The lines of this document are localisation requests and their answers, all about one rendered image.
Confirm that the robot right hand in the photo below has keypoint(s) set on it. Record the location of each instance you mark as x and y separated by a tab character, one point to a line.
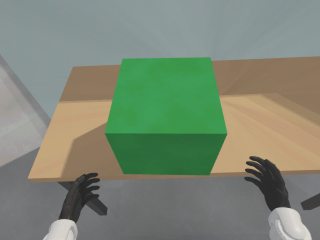
271	182

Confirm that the carton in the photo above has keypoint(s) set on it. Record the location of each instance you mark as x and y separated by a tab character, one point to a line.
166	117

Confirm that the robot right forearm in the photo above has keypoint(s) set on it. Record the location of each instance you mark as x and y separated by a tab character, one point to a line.
286	224

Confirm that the table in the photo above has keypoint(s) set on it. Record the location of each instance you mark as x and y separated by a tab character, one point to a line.
271	109

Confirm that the robot left hand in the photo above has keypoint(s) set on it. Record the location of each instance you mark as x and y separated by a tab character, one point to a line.
75	198

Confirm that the robot left forearm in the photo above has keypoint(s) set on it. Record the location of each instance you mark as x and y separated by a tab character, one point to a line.
62	229

